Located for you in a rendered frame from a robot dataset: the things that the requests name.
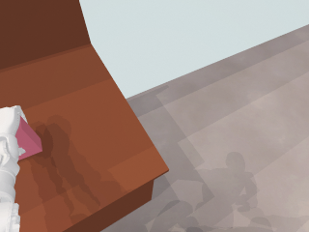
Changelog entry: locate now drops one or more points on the robot left upper arm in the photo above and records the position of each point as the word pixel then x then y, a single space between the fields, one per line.
pixel 9 217

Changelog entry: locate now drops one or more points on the table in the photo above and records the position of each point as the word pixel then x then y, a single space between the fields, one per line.
pixel 97 163

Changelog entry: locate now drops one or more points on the left robot hand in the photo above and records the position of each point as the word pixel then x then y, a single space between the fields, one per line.
pixel 10 120

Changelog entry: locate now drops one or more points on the robot left forearm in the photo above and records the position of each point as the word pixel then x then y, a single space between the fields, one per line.
pixel 9 156

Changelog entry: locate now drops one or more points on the sponge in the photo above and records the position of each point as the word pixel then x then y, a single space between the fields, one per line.
pixel 28 140

